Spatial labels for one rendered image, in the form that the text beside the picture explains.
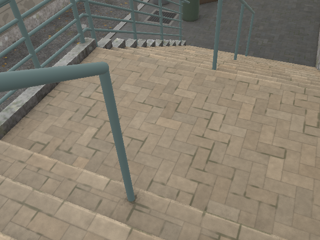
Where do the stairs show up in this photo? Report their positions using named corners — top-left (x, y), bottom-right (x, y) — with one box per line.
top-left (110, 45), bottom-right (320, 90)
top-left (0, 140), bottom-right (288, 240)

